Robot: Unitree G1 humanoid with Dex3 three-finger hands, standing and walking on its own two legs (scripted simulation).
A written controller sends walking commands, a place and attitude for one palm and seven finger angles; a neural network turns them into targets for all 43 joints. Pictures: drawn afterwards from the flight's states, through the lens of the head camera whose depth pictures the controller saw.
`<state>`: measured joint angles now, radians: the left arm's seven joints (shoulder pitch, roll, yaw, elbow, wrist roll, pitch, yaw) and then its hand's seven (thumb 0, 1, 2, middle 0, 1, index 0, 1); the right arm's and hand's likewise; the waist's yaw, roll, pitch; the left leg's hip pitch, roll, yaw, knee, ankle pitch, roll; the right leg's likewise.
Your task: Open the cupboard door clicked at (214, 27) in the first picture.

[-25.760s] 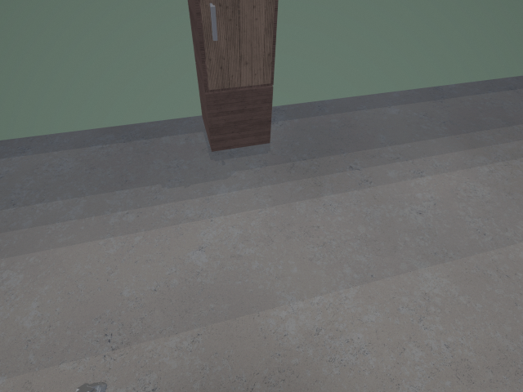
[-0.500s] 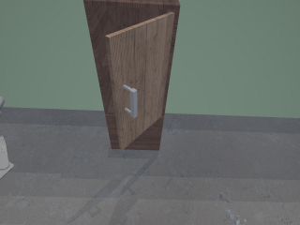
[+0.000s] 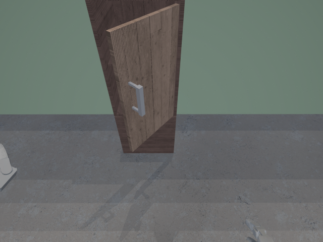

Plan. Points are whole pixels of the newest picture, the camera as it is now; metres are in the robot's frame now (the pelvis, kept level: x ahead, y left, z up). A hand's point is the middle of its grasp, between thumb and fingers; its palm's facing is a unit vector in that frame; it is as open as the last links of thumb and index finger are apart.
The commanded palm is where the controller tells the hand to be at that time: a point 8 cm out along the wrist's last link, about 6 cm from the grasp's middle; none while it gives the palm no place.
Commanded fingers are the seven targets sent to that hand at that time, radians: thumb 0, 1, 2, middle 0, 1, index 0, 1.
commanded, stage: let the arm hang, fingers relaxed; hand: left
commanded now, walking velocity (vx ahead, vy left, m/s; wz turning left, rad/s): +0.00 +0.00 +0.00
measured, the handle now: (136, 99) +0.61 +0.14 -0.01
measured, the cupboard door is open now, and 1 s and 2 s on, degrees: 50 50 50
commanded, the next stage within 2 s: look to check the result in 1.18 s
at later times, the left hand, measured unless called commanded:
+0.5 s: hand out of the picture -0.09 +0.18 -0.18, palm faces +0.09 -0.98 -0.17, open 7.1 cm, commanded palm none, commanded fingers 0.00 0.90 0.90 -0.20 -0.30 -0.20 -0.30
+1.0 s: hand out of the picture -0.07 +0.19 -0.17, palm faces +0.08 -0.98 -0.18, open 7.4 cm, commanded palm none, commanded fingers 0.00 0.90 0.90 -0.20 -0.30 -0.20 -0.30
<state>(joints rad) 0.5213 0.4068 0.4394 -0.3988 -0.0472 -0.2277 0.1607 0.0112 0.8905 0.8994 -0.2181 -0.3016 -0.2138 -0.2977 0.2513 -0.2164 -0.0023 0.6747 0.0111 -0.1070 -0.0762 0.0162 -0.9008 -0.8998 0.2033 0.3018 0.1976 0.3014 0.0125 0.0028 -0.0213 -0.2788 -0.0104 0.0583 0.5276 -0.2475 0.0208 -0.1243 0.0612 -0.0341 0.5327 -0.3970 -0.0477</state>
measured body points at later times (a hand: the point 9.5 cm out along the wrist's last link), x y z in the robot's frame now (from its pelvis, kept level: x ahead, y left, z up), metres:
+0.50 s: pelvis -0.06 +0.00 +0.00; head -0.04 +0.03 +0.45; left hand -0.09 +0.23 -0.16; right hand -0.03 -0.24 -0.14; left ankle +0.02 +0.11 -0.73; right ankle -0.08 -0.06 -0.73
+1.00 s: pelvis -0.05 +0.03 +0.01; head -0.06 +0.02 +0.46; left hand -0.07 +0.24 -0.15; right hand -0.05 -0.19 -0.16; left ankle +0.02 +0.11 -0.73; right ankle -0.08 -0.06 -0.73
